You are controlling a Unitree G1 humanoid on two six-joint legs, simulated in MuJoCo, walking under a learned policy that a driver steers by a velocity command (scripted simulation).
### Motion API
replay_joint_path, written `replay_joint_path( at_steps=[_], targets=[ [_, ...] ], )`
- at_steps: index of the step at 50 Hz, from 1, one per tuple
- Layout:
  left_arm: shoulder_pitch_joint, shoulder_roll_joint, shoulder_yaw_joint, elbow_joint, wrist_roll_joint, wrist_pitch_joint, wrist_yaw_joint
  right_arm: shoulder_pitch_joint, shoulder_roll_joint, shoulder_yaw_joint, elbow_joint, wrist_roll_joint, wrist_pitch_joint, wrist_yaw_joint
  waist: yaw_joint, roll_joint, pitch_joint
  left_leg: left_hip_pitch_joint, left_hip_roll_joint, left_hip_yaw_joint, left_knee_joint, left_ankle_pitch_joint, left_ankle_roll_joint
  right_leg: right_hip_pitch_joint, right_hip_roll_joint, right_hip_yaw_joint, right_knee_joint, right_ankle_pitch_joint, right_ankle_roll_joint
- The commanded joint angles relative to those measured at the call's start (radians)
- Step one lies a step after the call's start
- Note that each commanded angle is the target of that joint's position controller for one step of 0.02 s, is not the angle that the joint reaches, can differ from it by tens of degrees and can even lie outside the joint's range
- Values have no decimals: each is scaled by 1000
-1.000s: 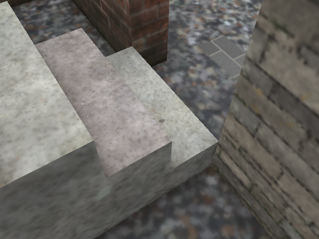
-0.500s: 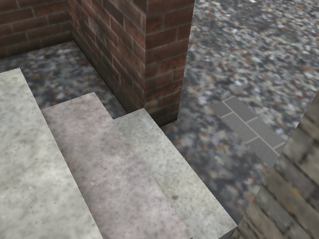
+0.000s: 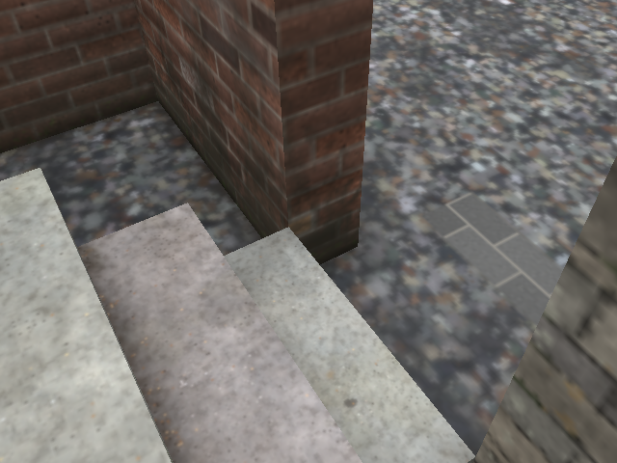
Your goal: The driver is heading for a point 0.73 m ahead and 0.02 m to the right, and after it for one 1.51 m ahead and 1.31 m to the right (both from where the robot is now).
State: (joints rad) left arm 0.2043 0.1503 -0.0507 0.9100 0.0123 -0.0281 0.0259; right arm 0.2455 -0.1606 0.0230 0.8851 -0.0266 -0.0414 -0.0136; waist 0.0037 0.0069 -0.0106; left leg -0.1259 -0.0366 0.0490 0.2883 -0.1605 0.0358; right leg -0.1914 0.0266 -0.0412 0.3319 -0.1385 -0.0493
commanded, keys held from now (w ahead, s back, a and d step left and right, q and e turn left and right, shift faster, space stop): no key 0.36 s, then w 0.64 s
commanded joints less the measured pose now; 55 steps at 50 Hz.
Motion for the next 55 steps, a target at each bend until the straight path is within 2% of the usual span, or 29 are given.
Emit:
replay_joint_path(
  at_steps=[1,2,3,4,6,9,13,17,18,19,23,26,31,32,33,34,37,38,39,43,46,53,55],
  targets=[
    [7,65,10,-42,-1,-23,-5,19,-93,-24,-45,-3,15,0,-8,-58,16,41,141,-120,-18,29,-1,-75,-128,131,-82,86,12],
    [4,66,9,-43,1,-27,-8,27,-90,-25,-45,-2,22,2,-14,-58,4,41,137,-118,-12,16,-5,-75,-128,135,-90,74,12],
    [75,70,17,2,1,-33,3,76,-86,-21,-20,1,29,-10,-12,0,-24,38,129,-112,6,-66,-5,-56,-146,162,-111,-26,6],
    [66,80,18,6,2,-34,8,76,-68,-14,-21,-1,35,-14,-21,-22,17,26,126,-114,8,-73,-8,-94,-147,175,-140,-89,4],
    [45,73,17,10,3,-33,9,75,-69,-10,-20,-5,41,-16,-26,-30,45,21,128,-117,16,-64,-11,-131,-147,185,-172,-137,4],
    [77,71,21,37,3,-32,11,100,-81,-11,-9,-1,41,-19,-23,-22,29,11,126,-112,35,-66,-13,-109,-146,193,-178,-137,4],
    [108,64,27,66,-3,-33,5,149,-82,-11,10,0,42,-20,-24,-35,46,-16,122,-106,59,-72,-16,-122,-139,192,-187,-188,-4],
    [134,70,33,89,-1,-29,8,184,-84,-12,26,0,42,-26,-18,-25,47,-38,120,-102,75,-68,-15,-107,-132,186,-171,-161,-11],
    [154,66,30,93,3,-33,10,215,-72,-12,30,1,45,-21,-12,-37,45,-41,116,-105,85,-93,-17,-115,-131,186,-172,-174,-15],
    [150,58,27,98,1,-34,11,226,-62,-9,33,-2,46,-19,-17,-47,40,-26,107,-99,81,-111,-17,-135,-130,192,-196,-238,-19],
    [110,74,31,88,-8,-31,18,262,-54,-6,26,-16,41,-20,-37,-51,57,-1,74,-72,103,-134,-4,-198,-119,197,-250,-364,-46],
    [93,71,33,72,-9,-26,27,247,-50,-4,8,-11,20,-27,-26,-4,56,-32,80,-95,71,-137,13,-148,-113,183,-220,-280,-64],
    [100,60,40,64,-16,-36,21,251,-50,-9,-17,-8,-1,-29,-18,9,55,-60,87,-119,67,-151,30,-101,-98,160,-149,-184,-97],
    [50,39,30,35,-20,-46,14,206,-34,-5,-40,-6,-3,-20,-17,-7,98,-54,103,-149,42,-58,34,-142,-86,130,-142,-96,-92],
    [55,25,26,34,-22,-56,10,200,-44,-9,-46,-8,-6,-18,-11,20,70,-28,118,-158,36,5,35,-123,-80,114,-110,-2,-88],
    [67,26,25,33,-21,-65,8,199,-49,-13,-51,-6,-10,-17,-8,38,37,-11,126,-163,36,63,35,-88,-82,105,-83,88,-84],
    [56,39,22,16,-19,-79,8,174,-33,-16,-68,3,-20,-15,-10,15,-35,31,135,-159,33,198,22,-10,-99,105,-51,281,-68],
    [43,55,27,6,-18,-73,15,180,-21,-16,-65,14,-27,-16,-13,11,-46,37,128,-163,29,166,23,2,-106,105,-47,297,-68],
    [46,59,28,6,-20,-68,19,175,-26,-17,-67,15,-32,-15,-11,21,-50,54,123,-157,25,139,18,2,-105,108,-58,275,-68],
    [1,43,23,-17,-22,-68,15,119,-35,-20,-92,6,-30,-11,-14,14,-21,68,130,-163,3,160,10,-15,-109,108,-83,274,-61],
    [-10,42,24,-24,-19,-74,10,95,-46,-25,-102,10,-28,-9,-15,8,-38,91,133,-166,-5,178,4,2,-112,110,-87,303,-52],
    [-41,42,27,-42,-17,-74,4,22,-42,-26,-121,9,-22,-5,-12,-5,-36,104,139,-170,-33,140,-7,6,-116,120,-131,261,-32],
    [-24,54,29,-39,-10,-73,6,28,-49,-27,-116,9,-20,-11,-9,7,-32,113,132,-172,-32,106,-7,5,-120,128,-153,232,-25]
  ],
)
Next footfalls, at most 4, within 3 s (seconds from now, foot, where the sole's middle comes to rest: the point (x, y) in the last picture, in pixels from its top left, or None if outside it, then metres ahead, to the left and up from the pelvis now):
none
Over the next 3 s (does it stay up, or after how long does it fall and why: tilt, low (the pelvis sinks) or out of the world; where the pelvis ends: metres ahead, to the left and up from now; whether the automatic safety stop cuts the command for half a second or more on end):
stays up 0.03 -0.05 0.00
